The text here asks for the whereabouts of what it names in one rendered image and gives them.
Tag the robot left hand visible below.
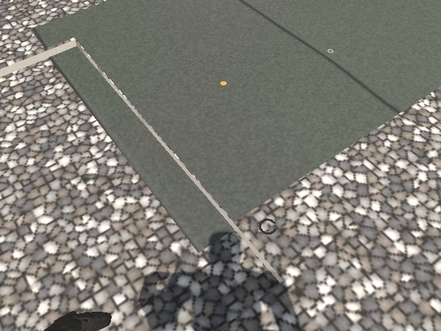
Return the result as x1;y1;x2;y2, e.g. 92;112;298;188
44;311;112;331

